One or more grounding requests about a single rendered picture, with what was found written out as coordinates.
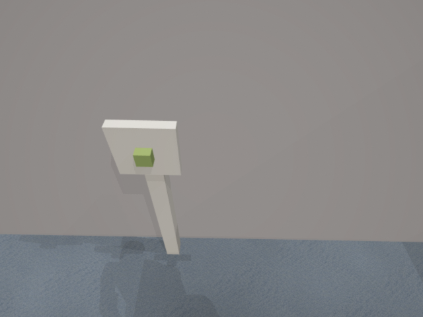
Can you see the panel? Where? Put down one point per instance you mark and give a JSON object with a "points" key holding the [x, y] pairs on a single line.
{"points": [[123, 136]]}

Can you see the button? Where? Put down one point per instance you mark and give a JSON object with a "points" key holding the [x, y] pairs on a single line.
{"points": [[143, 157]]}

